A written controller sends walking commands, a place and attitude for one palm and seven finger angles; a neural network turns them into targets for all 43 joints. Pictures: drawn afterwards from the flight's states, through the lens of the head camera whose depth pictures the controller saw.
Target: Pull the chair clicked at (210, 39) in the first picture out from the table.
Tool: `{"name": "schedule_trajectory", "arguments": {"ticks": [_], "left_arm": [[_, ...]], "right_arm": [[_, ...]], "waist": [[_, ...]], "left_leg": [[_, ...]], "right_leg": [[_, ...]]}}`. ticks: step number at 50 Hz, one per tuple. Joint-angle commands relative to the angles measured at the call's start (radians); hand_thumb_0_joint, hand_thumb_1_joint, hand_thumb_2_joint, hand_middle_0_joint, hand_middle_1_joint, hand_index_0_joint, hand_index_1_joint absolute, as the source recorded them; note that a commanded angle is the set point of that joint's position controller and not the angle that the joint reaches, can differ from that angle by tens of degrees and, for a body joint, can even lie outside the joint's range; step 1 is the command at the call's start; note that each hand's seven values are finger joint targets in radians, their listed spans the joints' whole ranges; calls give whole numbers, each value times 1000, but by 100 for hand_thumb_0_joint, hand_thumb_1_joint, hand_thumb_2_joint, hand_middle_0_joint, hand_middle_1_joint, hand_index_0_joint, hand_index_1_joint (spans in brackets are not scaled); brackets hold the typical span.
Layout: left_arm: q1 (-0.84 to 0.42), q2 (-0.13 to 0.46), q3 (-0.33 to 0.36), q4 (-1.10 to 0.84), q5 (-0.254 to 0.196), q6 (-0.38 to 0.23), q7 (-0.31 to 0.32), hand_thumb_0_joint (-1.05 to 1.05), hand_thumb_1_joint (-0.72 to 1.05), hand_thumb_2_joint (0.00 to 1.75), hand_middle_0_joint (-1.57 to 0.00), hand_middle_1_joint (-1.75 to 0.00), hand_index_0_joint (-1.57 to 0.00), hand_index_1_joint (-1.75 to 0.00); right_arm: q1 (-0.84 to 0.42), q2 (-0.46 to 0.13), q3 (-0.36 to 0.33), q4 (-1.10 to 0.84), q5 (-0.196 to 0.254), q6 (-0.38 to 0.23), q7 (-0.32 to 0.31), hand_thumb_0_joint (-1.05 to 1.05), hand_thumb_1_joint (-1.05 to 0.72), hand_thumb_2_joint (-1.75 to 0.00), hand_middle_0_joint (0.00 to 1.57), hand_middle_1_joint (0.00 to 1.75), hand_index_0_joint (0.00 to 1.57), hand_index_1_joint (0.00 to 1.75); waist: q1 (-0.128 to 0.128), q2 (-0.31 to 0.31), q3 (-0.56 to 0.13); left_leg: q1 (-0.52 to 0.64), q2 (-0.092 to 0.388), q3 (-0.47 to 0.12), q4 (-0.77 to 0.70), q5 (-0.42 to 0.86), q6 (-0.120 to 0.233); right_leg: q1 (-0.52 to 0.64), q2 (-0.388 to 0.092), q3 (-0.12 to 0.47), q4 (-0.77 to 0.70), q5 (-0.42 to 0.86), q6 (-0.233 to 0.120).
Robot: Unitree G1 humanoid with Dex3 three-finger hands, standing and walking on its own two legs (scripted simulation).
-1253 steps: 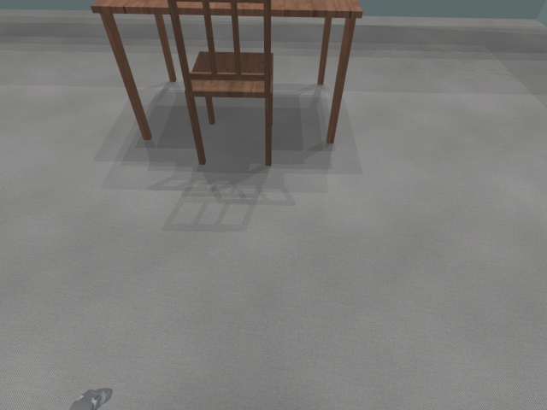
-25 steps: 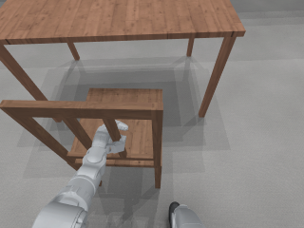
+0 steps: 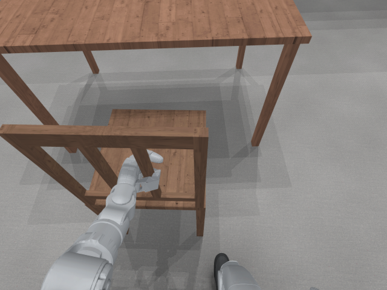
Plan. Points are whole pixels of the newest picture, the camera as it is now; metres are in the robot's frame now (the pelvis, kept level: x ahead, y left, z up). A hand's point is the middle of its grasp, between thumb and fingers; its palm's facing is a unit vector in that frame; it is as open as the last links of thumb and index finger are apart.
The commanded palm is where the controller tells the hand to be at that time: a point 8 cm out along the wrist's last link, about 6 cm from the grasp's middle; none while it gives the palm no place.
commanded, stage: step backward, pulling the chair out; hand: left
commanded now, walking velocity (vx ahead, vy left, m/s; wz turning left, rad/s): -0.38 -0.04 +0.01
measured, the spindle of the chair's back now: (107, 173) +0.39 +0.22 -0.08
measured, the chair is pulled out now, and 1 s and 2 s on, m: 0.28 0.29 0.30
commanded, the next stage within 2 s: stop walking, hand still on the chair in 0.78 s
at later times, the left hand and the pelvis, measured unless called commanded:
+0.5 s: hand (154, 179) +0.36 +0.09 -0.05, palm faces -0.09 -0.98 -0.19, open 5.6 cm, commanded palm +0.37 +0.15 -0.05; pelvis +0.00 +0.00 +0.00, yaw +0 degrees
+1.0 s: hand (154, 180) +0.36 +0.09 -0.05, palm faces -0.08 -0.98 -0.19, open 5.6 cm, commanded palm +0.34 +0.14 -0.04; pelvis +0.01 +0.00 +0.00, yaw +0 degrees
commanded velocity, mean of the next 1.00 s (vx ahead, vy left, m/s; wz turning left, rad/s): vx -0.33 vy -0.01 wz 0.02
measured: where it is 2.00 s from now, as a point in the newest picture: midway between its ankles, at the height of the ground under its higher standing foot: outside the picture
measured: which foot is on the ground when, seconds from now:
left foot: down 0.00-1.00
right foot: down 0.00-1.00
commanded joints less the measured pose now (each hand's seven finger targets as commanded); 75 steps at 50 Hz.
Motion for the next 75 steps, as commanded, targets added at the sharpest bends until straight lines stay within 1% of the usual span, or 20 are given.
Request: {"name": "schedule_trajectory", "arguments": {"ticks": [1,3,8,11,13,16,23,31,33,38,44,46,50,54,59,61,63,69,72,75], "left_arm": [[-366,179,32,-216,24,-79,23,0,90,90,-50,-145,-50,-145],[-364,180,33,-223,18,-73,24,0,90,90,-50,-145,-50,-145],[-375,184,33,-238,15,-74,20,0,90,90,-50,-145,-50,-145],[-358,182,34,-209,17,-78,19,0,90,90,-50,-145,-50,-145],[-350,194,39,-203,16,-76,20,0,90,90,-50,-145,-50,-145],[-356,197,45,-193,22,-80,23,0,90,90,-50,-145,-50,-145],[-355,198,45,-223,19,-69,26,0,90,90,-50,-145,-50,-145],[-361,175,29,-230,16,-64,23,0,90,90,-50,-145,-50,-145],[-359,181,34,-235,14,-61,23,0,90,90,-50,-145,-50,-145],[-361,175,28,-222,12,-65,22,0,90,90,-50,-145,-50,-145],[-347,186,39,-210,16,-70,23,0,90,90,-50,-145,-50,-145],[-248,177,54,-399,20,-73,27,0,90,90,-50,-145,-50,-145],[-194,142,28,-450,11,-31,27,0,90,90,-50,-145,-50,-145],[-126,137,27,-476,15,-2,33,0,90,90,-50,-145,-50,-145],[-35,100,-1,-498,18,19,31,0,90,90,-50,-145,-50,-145],[-4,87,-10,-506,21,23,29,0,90,90,-50,-145,-50,-145],[32,87,-13,-511,23,30,32,0,90,90,-50,-145,-50,-145],[110,44,-56,-548,26,37,22,0,90,90,-50,-145,-50,-145],[114,32,-79,-584,22,39,20,0,90,90,-50,-145,-50,-145],[145,17,-83,-581,25,47,19,0,90,90,-50,-145,-50,-145]], "right_arm": [[64,-133,-37,-87,-7,-25,-12,0,-90,-90,20,30,20,30],[58,-136,-37,-91,-6,-27,-14,0,-90,-90,20,30,20,30],[78,-129,-43,-88,-6,-27,-15,0,-90,-90,20,30,20,30],[96,-127,-46,-75,-5,-27,-11,0,-90,-90,20,30,20,30],[97,-130,-46,-65,-7,-31,-10,0,-90,-90,20,30,20,30],[94,-126,-42,-62,-5,-31,-6,0,-90,-90,20,30,20,30],[58,-138,-37,-86,-5,-24,-11,0,-90,-90,20,30,20,30],[68,-132,-39,-99,-5,-17,-11,0,-90,-90,20,30,20,30],[72,-133,-40,-96,-7,-21,-13,0,-90,-90,20,30,20,30],[86,-132,-42,-83,-6,-23,-14,0,-90,-90,20,30,20,30],[95,-126,-44,-69,-9,-24,-10,0,-90,-90,20,30,20,30],[45,-105,-45,-147,-20,-2,-1,0,-90,-90,20,30,20,30],[6,-99,-29,-191,-13,11,-5,0,-90,-90,20,30,20,30],[3,-99,-28,-207,-12,15,-7,0,-90,-90,20,30,20,30],[3,-91,-23,-201,-17,11,-7,0,-90,-90,20,30,20,30],[3,-92,-23,-198,-20,13,-5,0,-90,-90,20,30,20,30],[-3,-95,-24,-190,-25,9,-6,0,-90,-90,20,30,20,30],[-18,-91,-25,-193,-33,16,4,0,-90,-90,20,30,20,30],[-35,-91,-25,-194,-36,18,6,0,-90,-90,20,30,20,30],[-47,-86,-20,-204,-39,27,13,0,-90,-90,20,30,20,30]], "waist": [[30,27,-432],[35,78,-413],[29,7,-418],[24,-69,-428],[25,-46,-424],[25,-84,-448],[35,37,-440],[33,16,-409],[34,39,-401],[29,3,-412],[27,-55,-436],[38,-44,-496],[49,10,-447],[54,27,-403],[49,20,-357],[46,-9,-355],[44,31,-343],[38,-15,-355],[31,21,-355],[38,3,-340]], "left_leg": [[-31,111,-89,-150,124,13],[-53,139,-92,-173,195,17],[-47,117,-73,-115,167,2],[-17,78,-63,-65,69,-3],[4,69,-57,-65,38,2],[14,53,-47,-55,4,2],[-32,113,-80,-160,100,16],[-50,114,-77,-140,104,7],[-45,125,-79,-152,145,10],[-23,116,-76,-114,187,0],[5,75,-58,-74,87,-1],[13,74,-69,-105,54,9],[-14,100,-79,-192,-15,26],[-9,101,-69,-221,-26,30],[38,93,-54,-222,64,22],[59,94,-55,-217,136,16],[74,98,-52,-221,216,11],[128,113,-54,-196,447,-7],[147,116,-55,-199,491,-13],[152,119,-52,-211,468,-13]], "right_leg": [[368,-93,97,-30,-47,-5],[385,-70,74,33,4,-2],[377,-101,118,19,77,-24],[344,-137,160,-55,18,-35],[329,-143,165,-91,-23,-31],[341,-157,168,-135,-87,-21],[395,-99,103,-46,-50,0],[372,-101,113,-23,-28,-17],[375,-87,102,1,7,-15],[367,-102,111,6,98,-25],[361,-137,149,-69,34,-27],[472,-145,163,-83,18,-30],[480,-96,123,-80,-156,-7],[488,-73,120,-87,-192,-8],[491,-71,123,-94,-95,-20],[512,-74,121,-83,-6,-30],[529,-72,113,-61,113,-37],[578,-77,92,-6,375,-52],[582,-83,89,-2,421,-56],[558,-72,84,1,355,-52]]}}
